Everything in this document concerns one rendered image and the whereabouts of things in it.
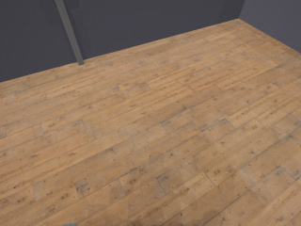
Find panel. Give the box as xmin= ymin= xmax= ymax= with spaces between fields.
xmin=55 ymin=0 xmax=85 ymax=66

